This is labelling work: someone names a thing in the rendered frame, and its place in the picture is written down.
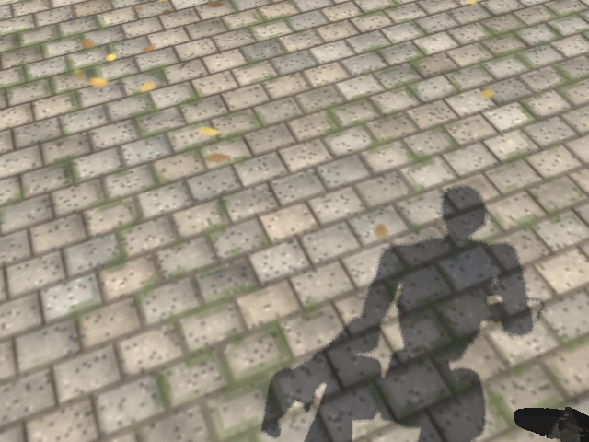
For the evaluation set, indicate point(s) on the robot right hand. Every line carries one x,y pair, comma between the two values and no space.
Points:
568,425

